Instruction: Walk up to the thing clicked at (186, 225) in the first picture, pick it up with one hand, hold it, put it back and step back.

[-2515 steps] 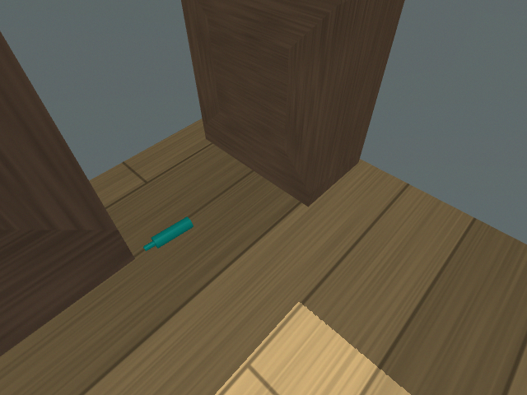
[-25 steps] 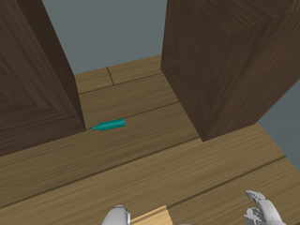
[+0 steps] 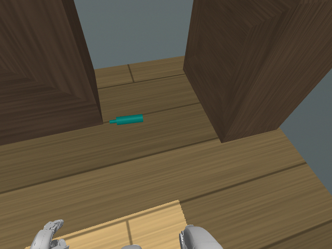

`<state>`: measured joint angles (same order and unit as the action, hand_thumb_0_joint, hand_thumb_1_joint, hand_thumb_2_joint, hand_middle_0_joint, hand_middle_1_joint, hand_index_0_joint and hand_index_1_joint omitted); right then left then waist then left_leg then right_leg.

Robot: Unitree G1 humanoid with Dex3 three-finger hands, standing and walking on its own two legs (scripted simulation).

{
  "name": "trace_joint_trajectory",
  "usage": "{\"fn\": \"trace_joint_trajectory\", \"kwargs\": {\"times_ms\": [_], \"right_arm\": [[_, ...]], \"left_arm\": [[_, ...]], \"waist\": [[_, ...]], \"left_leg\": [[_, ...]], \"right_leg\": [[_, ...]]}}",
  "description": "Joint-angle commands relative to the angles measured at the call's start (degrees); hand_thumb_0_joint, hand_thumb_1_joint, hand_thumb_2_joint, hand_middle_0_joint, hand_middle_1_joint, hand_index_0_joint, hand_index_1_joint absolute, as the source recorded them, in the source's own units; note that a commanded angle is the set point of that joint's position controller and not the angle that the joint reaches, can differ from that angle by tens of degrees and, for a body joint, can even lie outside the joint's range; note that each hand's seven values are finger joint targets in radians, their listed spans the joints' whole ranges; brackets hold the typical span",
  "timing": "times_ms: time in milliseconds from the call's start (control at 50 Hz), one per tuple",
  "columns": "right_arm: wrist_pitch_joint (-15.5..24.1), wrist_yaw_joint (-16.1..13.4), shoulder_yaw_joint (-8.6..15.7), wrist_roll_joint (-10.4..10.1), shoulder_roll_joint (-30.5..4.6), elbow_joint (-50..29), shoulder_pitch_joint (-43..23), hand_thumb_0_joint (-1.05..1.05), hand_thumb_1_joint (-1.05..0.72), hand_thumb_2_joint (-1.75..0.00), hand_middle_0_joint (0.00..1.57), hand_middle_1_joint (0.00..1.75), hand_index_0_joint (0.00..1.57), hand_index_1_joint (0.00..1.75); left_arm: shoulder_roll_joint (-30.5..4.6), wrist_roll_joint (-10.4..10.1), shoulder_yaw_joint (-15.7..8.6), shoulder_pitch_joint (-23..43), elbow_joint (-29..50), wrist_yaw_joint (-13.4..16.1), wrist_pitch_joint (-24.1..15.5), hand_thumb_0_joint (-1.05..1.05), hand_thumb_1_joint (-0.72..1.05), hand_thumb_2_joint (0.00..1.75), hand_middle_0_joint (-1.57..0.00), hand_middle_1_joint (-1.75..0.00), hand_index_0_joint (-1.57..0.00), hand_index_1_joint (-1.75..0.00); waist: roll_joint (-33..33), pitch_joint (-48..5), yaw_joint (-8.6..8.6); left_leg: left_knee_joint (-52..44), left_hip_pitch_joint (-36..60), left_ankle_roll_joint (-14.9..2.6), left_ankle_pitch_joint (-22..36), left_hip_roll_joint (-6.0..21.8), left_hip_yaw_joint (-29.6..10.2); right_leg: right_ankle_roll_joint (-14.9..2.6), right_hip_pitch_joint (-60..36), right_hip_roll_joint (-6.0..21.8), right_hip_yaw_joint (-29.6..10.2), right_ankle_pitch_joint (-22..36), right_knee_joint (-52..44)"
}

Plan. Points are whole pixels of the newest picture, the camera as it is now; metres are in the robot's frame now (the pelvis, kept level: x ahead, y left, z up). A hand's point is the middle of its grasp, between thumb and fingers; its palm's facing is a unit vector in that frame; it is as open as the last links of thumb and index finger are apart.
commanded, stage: step back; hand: left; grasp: from above
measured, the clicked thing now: (126, 119) +1.00 +0.24 -0.73
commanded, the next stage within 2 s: stand in 1.14 s
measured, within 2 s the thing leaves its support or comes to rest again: neither
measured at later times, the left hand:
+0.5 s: hand out of the picture -0.05 +0.26 -0.13, palm faces -0.02 -0.91 -0.42, open 7.4 cm
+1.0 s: hand out of the picture +0.04 +0.22 -0.13, palm faces +0.00 -0.92 -0.39, open 7.4 cm
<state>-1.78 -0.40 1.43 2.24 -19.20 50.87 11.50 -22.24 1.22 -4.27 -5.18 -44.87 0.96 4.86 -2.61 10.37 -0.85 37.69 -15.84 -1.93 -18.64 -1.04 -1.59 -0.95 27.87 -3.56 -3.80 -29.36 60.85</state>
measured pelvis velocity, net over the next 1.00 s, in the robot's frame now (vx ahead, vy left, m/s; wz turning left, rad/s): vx -0.05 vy -0.04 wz -0.01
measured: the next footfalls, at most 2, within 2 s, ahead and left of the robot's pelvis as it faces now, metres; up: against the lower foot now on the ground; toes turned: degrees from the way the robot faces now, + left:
right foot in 0.22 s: -0.10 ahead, -0.15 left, +0.00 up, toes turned -3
left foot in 0.52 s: -0.03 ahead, +0.10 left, +0.00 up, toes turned -4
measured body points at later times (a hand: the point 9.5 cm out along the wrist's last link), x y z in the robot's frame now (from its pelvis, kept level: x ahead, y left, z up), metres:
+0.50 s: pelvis -0.09 -0.02 +0.00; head -0.09 -0.04 +0.45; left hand -0.05 +0.30 -0.11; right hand -0.05 -0.34 -0.13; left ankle -0.06 +0.11 -0.72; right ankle -0.14 -0.15 -0.72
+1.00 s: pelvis -0.05 -0.04 +0.00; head -0.04 -0.05 +0.45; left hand +0.04 +0.27 -0.11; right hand +0.01 -0.35 -0.13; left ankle -0.07 +0.11 -0.70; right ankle -0.03 -0.15 -0.72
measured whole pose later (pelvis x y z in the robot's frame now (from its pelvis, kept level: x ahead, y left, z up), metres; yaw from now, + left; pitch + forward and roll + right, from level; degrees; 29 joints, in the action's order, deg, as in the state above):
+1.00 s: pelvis -0.05 -0.04 +0.00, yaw -1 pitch -2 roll +0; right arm -1.0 0.0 2.1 0.6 -21.6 57.3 11.0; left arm -19.6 1.9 -2.7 -8.8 -57.1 0.0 -2.0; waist 1.9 3.5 0.8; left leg 47.4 -17.6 0.1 -29.3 -0.4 -4.7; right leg -0.9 15.7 1.5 3.2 -16.8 34.6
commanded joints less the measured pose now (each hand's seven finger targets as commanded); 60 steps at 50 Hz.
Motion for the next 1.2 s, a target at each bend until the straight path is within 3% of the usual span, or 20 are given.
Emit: {"fn": "trace_joint_trajectory", "kwargs": {"times_ms": [0, 100, 180, 200, 240, 260, 320, 420, 500, 540, 580, 640, 740, 800, 840, 880, 1020, 1100, 1140, 1180], "right_arm": [[1.73, -2.02, 4.46, 0.46, -16.15, -7.4, -8.05, 0.0, -0.9, -0.9, 0.2, 0.3, 0.2, 0.3], [1.73, -0.63, 4.99, -0.1, -15.18, -5.28, -1.52, 0.0, -0.9, -0.9, 0.2, 0.3, 0.2, 0.3], [-0.31, 0.33, 5.75, 0.39, -17.55, -4.69, -4.14, 0.0, -0.9, -0.9, 0.2, 0.3, 0.2, 0.3], [-0.51, 0.32, 4.92, 0.11, -14.58, -4.52, -3.73, 0.0, -0.9, -0.9, 0.2, 0.3, 0.2, 0.3], [0.07, 0.25, 3.33, 0.0, -10.37, -6.73, -5.5, 0.0, -0.9, -0.9, 0.2, 0.3, 0.2, 0.3], [0.25, -0.35, 4.91, -0.19, -14.16, -5.99, -8.33, 0.0, -0.9, -0.9, 0.2, 0.3, 0.2, 0.3], [1.21, 0.87, 4.57, -1.33, -13.61, -2.57, -6.08, 0.0, -0.9, -0.9, 0.2, 0.3, 0.2, 0.3], [2.32, 1.39, 4.06, -0.32, -12.91, -2.18, -6.59, 0.0, -0.9, -0.9, 0.2, 0.3, 0.2, 0.3], [3.77, 1.25, 5.22, -0.35, -13.11, 1.06, 0.44, 0.0, -0.9, -0.9, 0.2, 0.3, 0.2, 0.3], [4.78, 0.68, 7.08, 0.33, -18.0, 2.24, 5.53, 0.0, -0.9, -0.9, 0.2, 0.3, 0.2, 0.3], [4.74, 0.87, 7.76, -0.4, -22.22, 1.9, 5.51, 0.0, -0.9, -0.9, 0.2, 0.3, 0.2, 0.3], [4.63, 0.68, 6.03, -0.27, -16.75, -0.28, -0.52, 0.0, -0.9, -0.9, 0.2, 0.3, 0.2, 0.3], [3.96, 0.73, 5.05, -0.22, -15.61, -0.23, -1.63, 0.0, -0.9, -0.9, 0.2, 0.3, 0.2, 0.3], [2.56, 0.4, 3.12, -1.69, -11.83, -0.8, -5.1, 0.0, -0.9, -0.9, 0.2, 0.3, 0.2, 0.3], [2.43, -0.23, 1.49, -2.54, -7.59, -1.41, -2.57, 0.0, -0.9, -0.9, 0.2, 0.3, 0.2, 0.3], [1.43, -0.94, 3.27, -1.82, -12.58, 2.0, 1.57, 0.0, -0.9, -0.9, 0.2, 0.3, 0.2, 0.3], [2.2, -0.4, 2.82, -1.34, -11.55, 4.92, 0.65, 0.0, -0.9, -0.9, 0.2, 0.3, 0.2, 0.3], [3.14, -0.74, 4.3, -0.36, -14.17, 6.75, 1.22, 0.0, -0.9, -0.9, 0.2, 0.3, 0.2, 0.3], [4.63, -0.47, 3.57, -0.79, -17.67, 4.49, -7.16, 0.0, -0.9, -0.9, 0.2, 0.3, 0.2, 0.3], [4.48, -0.14, 2.75, -1.82, -13.92, 5.66, -8.16, 0.0, -0.9, -0.9, 0.2, 0.3, 0.2, 0.3]], "left_arm": [[-10.86, -0.94, -3.61, -4.6, 2.39, 0.32, -0.82, 0.0, 0.9, 0.9, -0.2, -0.3, -0.2, -0.3], [-10.08, 0.07, -2.24, -5.27, 0.66, -0.31, -4.19, 0.0, 0.9, 0.9, -0.2, -0.3, -0.2, -0.3], [-9.43, 0.23, -2.52, -12.98, -6.24, 0.05, -6.6, 0.0, 0.9, 0.9, -0.2, -0.3, -0.2, -0.3], [-11.68, 0.99, -3.49, -13.51, -8.04, 0.27, -7.01, 0.0, 0.9, 0.9, -0.2, -0.3, -0.2, -0.3], [-17.42, 2.19, -4.91, -8.58, -5.08, 0.45, -7.31, 0.0, 0.9, 0.9, -0.2, -0.3, -0.2, -0.3], [-21.5, 2.42, -5.22, -5.01, -4.09, 0.54, -7.01, 0.0, 0.9, 0.9, -0.2, -0.3, -0.2, -0.3], [-13.3, 1.13, -2.85, -1.17, -4.3, 0.41, -8.18, 0.0, 0.9, 0.9, -0.2, -0.3, -0.2, -0.3], [-15.57, 1.29, -3.72, -7.28, -5.78, -0.12, -7.97, 0.0, 0.9, 0.9, -0.2, -0.3, -0.2, -0.3], [-14.46, 0.63, -2.71, -4.98, -4.47, -0.56, -6.78, 0.0, 0.9, 0.9, -0.2, -0.3, -0.2, -0.3], [-8.27, -0.18, -1.07, -7.01, -3.84, -0.69, -6.81, 0.0, 0.9, 0.9, -0.2, -0.3, -0.2, -0.3], [-13.31, -0.13, -2.52, -3.73, -4.64, 0.0, -6.58, 0.0, 0.9, 0.9, -0.2, -0.3, -0.2, -0.3], [-12.4, -0.19, -2.29, -7.26, -6.35, -0.82, -6.75, 0.0, 0.9, 0.9, -0.2, -0.3, -0.2, -0.3], [-9.9, -0.62, -2.19, -6.41, -7.81, -1.15, -7.16, 0.0, 0.9, 0.9, -0.2, -0.3, -0.2, -0.3], [-9.95, -0.44, -2.44, -10.85, -10.68, 0.12, -7.97, 0.0, 0.9, 0.9, -0.2, -0.3, -0.2, -0.3], [-15.95, 0.92, -3.67, -10.17, -9.67, 0.87, -8.6, 0.0, 0.9, 0.9, -0.2, -0.3, -0.2, -0.3], [-17.99, 0.57, -3.37, -0.17, -7.01, 0.44, -8.37, 0.0, 0.9, 0.9, -0.2, -0.3, -0.2, -0.3], [-14.75, 0.31, -2.46, 1.56, -7.91, 0.42, -8.2, 0.0, 0.9, 0.9, -0.2, -0.3, -0.2, -0.3], [-10.81, -1.23, -1.58, 1.62, -7.88, 0.47, -7.14, 0.0, 0.9, 0.9, -0.2, -0.3, -0.2, -0.3], [-7.73, -2.66, 0.29, -0.79, -10.29, -0.04, -6.14, 0.0, 0.9, 0.9, -0.2, -0.3, -0.2, -0.3], [-9.13, -1.47, 0.33, 1.83, -11.82, -0.3, -6.84, 0.0, 0.9, 0.9, -0.2, -0.3, -0.2, -0.3]], "waist": [[9.4, -7.6, 3.68], [13.9, -14.41, -1.75], [15.22, -15.0, 1.51], [8.17, -13.25, 1.51], [-4.4, -7.13, 2.6], [-6.65, -3.07, 4.64], [-2.2, -0.49, 0.36], [-8.37, -2.67, 3.91], [-5.14, -7.63, 0.27], [12.14, -13.3, -1.28], [11.13, -8.53, -1.47], [8.81, -5.1, 1.84], [13.41, -7.39, 0.75], [9.98, -11.12, 4.85], [-4.59, -13.49, 4.14], [-3.31, -10.83, 1.4], [-6.68, -10.1, 0.67], [1.94, -14.96, 0.87], [5.12, -12.98, 3.73], [3.96, -13.76, 2.69]], "left_leg": [[-15.77, -4.3, -9.45, 22.78, 13.46, -10.16], [-15.19, 15.79, -9.85, -0.2, 11.73, -10.54], [-8.75, 5.91, -7.98, -1.18, 11.57, -6.21], [-1.09, -2.79, -5.17, -1.57, 8.11, -3.41], [9.17, -21.67, 1.74, -12.05, -0.39, -2.36], [13.11, -12.84, 2.41, -12.75, 2.4, -8.56], [12.86, -9.86, 2.58, -2.42, -0.1, -6.61], [2.34, -9.63, 2.91, -6.06, 0.82, -1.83], [-13.16, 5.31, 1.29, -0.5, -1.09, 1.9], [-20.88, 18.53, -4.46, 0.03, 12.01, -20.81], [-23.66, 10.41, -14.22, -11.25, 21.35, -34.61], [-22.91, 4.88, -9.82, -9.31, 14.46, -19.57], [-18.41, -1.39, -8.19, 4.39, 11.11, -11.46], [-5.62, -6.44, -3.47, 10.7, 6.95, -5.69], [6.55, -12.44, 1.16, -1.44, -1.51, -5.44], [13.79, -3.53, 2.11, -15.95, 1.81, -5.22], [-0.04, -1.37, 1.99, -7.45, 2.46, 0.56], [-12.21, 9.13, -1.05, 26.88, 8.03, -6.83], [-15.18, 4.24, -4.59, 21.72, 14.61, -14.95], [-14.04, 1.99, -0.98, 20.24, 9.96, -7.81]], "right_leg": [[0.05, -2.01, -2.91, -7.31, 2.09, 15.58], [3.21, -0.92, 1.5, -0.13, 0.0, -13.12], [-0.02, -19.48, 2.1, 4.8, 7.04, -45.0], [-0.85, -25.02, 2.58, 0.06, 9.58, -45.11], [-7.81, -19.65, 20.54, -25.96, -10.84, -47.55], [-13.52, -3.31, 27.18, -31.62, -17.61, -49.99], [-7.49, -8.65, 14.96, -10.98, 5.33, -45.25], [-7.91, -16.05, 15.87, -9.9, 6.88, -42.87], [-7.0, -13.46, 15.12, -5.46, 14.88, -33.48], [-1.7, -1.68, 5.32, 3.67, 15.09, -10.18], [-1.75, 2.89, 5.48, 0.37, -5.13, -4.47], [-1.68, 1.06, 7.49, 0.53, 0.93, -6.27], [0.57, -12.08, 4.83, 6.05, 7.11, -22.75], [0.44, -25.52, 3.08, 6.8, 19.17, -36.08], [-4.02, -27.49, 18.3, -15.85, 20.72, -42.89], [-13.32, -12.15, 26.84, -22.96, 12.01, -43.69], [-8.64, -14.93, 18.79, -5.83, 31.55, -35.95], [-1.22, -13.19, 10.97, 2.49, 34.35, -23.17], [0.42, -16.26, 7.25, 2.32, 18.36, -29.51], [-0.1, -23.33, 10.0, 0.91, 26.22, -33.71]]}}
